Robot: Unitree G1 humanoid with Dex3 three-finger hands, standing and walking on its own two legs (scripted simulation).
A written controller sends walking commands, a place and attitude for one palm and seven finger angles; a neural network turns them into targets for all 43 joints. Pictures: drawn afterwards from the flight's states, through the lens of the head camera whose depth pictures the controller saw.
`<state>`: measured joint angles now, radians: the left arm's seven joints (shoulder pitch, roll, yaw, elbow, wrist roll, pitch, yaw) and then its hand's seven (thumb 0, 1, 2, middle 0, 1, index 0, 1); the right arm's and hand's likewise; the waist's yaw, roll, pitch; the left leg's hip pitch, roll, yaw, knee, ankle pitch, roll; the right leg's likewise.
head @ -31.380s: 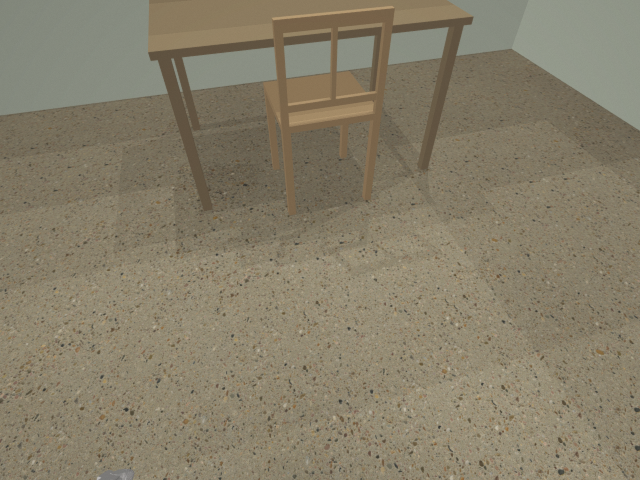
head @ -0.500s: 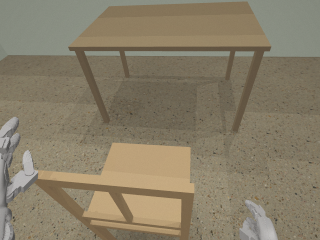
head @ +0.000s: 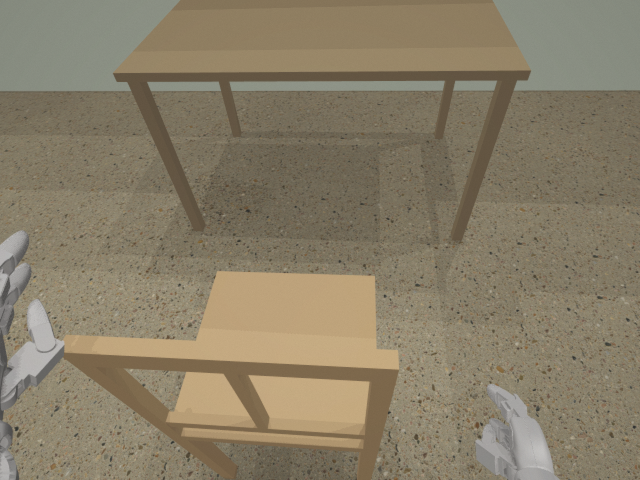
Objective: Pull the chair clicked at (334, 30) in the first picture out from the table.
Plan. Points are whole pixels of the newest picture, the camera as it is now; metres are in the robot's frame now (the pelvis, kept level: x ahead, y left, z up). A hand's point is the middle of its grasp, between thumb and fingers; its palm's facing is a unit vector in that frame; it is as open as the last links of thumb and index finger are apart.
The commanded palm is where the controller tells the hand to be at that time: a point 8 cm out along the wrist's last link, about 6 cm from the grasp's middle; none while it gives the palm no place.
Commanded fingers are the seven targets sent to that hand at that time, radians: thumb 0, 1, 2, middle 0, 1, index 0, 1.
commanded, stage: step back with the hand held close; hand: left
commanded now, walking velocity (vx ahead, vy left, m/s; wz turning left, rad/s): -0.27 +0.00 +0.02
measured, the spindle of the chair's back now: (250, 398) +0.25 +0.14 -0.11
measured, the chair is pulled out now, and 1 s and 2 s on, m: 0.77 0.77 0.77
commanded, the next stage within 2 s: stop stepping back and stand still in 1.60 s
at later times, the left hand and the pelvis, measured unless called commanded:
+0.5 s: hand (6, 424) +0.13 +0.27 +0.15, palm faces +0.46 -0.75 -0.48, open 7.4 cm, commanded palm +0.08 +0.30 +0.17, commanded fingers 0.00 0.90 0.90 -0.20 -0.30 -0.20 -0.30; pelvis -0.06 +0.00 -0.01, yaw +0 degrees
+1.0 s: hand out of the picture +0.11 +0.27 +0.16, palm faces +0.48 -0.74 -0.48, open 7.4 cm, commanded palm +0.04 +0.30 +0.17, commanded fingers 0.00 0.90 0.90 -0.20 -0.30 -0.20 -0.30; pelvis -0.09 +0.00 -0.02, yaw +2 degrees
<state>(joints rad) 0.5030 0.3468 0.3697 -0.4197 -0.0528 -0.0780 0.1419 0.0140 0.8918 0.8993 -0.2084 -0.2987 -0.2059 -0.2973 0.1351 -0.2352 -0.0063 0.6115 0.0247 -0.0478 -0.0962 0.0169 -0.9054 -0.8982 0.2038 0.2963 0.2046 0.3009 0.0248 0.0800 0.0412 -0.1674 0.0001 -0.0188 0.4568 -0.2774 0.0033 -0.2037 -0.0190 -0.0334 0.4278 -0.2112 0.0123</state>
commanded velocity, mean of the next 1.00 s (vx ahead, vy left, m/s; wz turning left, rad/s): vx -0.32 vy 0.00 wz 0.01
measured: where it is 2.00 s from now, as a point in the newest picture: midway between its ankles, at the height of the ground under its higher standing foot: outside the picture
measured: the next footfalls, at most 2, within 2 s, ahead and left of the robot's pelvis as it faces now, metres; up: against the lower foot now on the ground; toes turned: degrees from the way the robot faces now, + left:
right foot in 1.32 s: -0.14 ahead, -0.14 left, +0.00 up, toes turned -1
left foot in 1.60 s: -0.12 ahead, +0.09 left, +0.00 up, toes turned -1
